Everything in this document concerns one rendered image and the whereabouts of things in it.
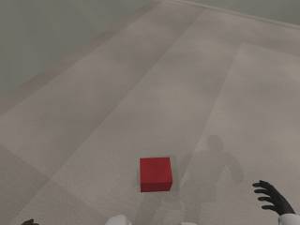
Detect robot right forearm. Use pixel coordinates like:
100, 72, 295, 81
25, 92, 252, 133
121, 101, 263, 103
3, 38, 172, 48
277, 213, 300, 225

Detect carton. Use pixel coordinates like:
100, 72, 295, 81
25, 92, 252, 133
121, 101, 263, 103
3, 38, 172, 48
140, 157, 173, 192

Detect left robot thigh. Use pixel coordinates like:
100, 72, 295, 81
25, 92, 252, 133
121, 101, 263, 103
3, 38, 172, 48
105, 216, 132, 225

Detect right robot hand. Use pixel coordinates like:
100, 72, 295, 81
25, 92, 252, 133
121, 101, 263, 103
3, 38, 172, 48
252, 180, 295, 216

